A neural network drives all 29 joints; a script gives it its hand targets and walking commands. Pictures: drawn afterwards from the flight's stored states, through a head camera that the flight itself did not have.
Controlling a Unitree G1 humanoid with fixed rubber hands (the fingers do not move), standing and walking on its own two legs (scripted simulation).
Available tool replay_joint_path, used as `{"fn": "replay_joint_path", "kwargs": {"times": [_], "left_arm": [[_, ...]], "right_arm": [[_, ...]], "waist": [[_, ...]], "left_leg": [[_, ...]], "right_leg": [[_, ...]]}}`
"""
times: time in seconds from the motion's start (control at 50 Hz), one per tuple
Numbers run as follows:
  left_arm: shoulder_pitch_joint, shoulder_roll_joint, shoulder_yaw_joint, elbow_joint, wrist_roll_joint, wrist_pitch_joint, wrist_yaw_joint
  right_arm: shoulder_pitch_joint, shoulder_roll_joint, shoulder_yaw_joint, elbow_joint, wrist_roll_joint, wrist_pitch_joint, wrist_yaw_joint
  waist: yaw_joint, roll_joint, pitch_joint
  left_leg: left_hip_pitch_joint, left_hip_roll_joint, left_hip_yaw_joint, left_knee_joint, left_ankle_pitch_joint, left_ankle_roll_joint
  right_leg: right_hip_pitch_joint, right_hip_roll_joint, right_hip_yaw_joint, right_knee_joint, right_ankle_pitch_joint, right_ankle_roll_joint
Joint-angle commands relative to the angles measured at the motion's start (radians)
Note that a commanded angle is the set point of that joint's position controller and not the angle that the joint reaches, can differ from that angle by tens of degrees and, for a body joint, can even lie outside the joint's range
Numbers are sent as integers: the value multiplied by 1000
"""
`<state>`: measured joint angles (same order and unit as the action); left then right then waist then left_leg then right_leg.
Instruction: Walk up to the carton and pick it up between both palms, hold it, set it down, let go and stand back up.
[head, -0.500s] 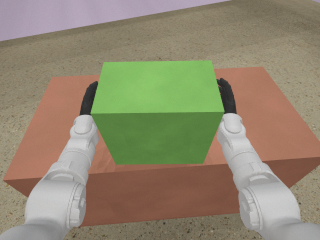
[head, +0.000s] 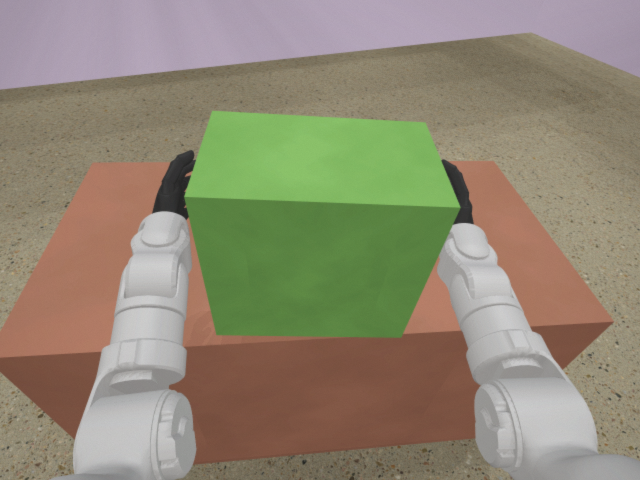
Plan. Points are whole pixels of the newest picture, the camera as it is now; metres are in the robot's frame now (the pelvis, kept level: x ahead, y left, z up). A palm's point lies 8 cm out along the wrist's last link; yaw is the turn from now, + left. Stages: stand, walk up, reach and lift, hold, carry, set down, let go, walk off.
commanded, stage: reach and lift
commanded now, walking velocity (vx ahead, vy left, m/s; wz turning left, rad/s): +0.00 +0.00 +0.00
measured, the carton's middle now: (315, 234) +0.39 -0.01 +0.11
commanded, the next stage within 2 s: hold in 1.20 s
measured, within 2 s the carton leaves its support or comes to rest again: neither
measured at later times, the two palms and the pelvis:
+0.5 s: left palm (153, 213) +0.36 +0.18 +0.17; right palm (450, 218) +0.36 -0.17 +0.16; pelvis +0.00 +0.00 +0.00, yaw +1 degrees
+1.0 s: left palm (152, 199) +0.36 +0.18 +0.19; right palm (459, 203) +0.36 -0.18 +0.19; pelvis +0.00 +0.00 +0.00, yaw +1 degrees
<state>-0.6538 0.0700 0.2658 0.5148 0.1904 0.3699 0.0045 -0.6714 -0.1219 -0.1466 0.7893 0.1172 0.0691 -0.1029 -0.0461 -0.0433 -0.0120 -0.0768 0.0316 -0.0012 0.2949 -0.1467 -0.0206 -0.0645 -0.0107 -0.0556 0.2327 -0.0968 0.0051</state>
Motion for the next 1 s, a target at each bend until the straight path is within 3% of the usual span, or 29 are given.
{"fn": "replay_joint_path", "kwargs": {"times": [0.0, 0.1, 0.28, 0.4, 0.48, 0.58, 0.72, 0.82, 0.88, 0.98], "left_arm": [[-595, -620, -402, -256, -87, -7, -138], [-527, -573, -392, -317, -84, 58, -158], [-500, -558, -415, -413, -85, 140, -184], [-487, -557, -417, -437, -76, 176, -194], [-522, -568, -430, -469, -85, 184, -185], [-499, -563, -443, -502, -95, 196, -171], [-478, -533, -375, -458, -60, 240, -193], [-526, -535, -400, -509, -83, 245, -200], [-551, -543, -417, -515, -92, 245, -195], [-560, -524, -384, -466, -77, 260, -204]], "right_arm": [[-737, 563, 367, -387, 41, -27, 124], [-703, 568, 420, -467, 64, 32, 108], [-642, 533, 400, -502, 82, 100, 97], [-632, 499, 375, -507, 81, 120, 108], [-665, 503, 374, -529, 88, 119, 121], [-682, 509, 428, -597, 126, 130, 117], [-670, 494, 410, -540, 123, 173, 114], [-692, 514, 429, -575, 146, 180, 104], [-706, 516, 422, -579, 150, 186, 101], [-705, 511, 398, -528, 135, 206, 103]], "waist": [[-2, 48, -421], [6, 7, -391], [-45, 50, -348], [-60, 76, -316], [-59, 100, -352], [-39, 73, -400], [-26, 36, -298], [-41, 40, -361], [-48, 67, -359], [-47, 54, -319]], "left_leg": [[86, -82, 36, -3, 246, -10], [34, -93, 37, -20, 189, 15], [78, -88, 30, -14, 209, -9], [79, -78, 25, -18, 203, -24], [94, -74, 23, -14, 201, -29], [122, -77, 19, 14, 279, -29], [64, -75, 33, -24, 191, -7], [85, -83, 33, -4, 248, -12], [89, -82, 29, -2, 240, -19], [47, -85, 35, -27, 157, -5]], "right_leg": [[191, 56, -6, 13, 151, 26], [231, 49, -1, 28, 167, 38], [195, 58, -18, 21, 147, 28], [170, 63, -34, 16, 95, 16], [150, 62, -39, 21, 77, 7], [176, 71, -35, 27, 148, 13], [181, 62, -27, 16, 99, 17], [219, 60, -21, 27, 186, 23], [210, 59, -22, 29, 173, 20], [198, 50, -17, 19, 114, 20]]}}
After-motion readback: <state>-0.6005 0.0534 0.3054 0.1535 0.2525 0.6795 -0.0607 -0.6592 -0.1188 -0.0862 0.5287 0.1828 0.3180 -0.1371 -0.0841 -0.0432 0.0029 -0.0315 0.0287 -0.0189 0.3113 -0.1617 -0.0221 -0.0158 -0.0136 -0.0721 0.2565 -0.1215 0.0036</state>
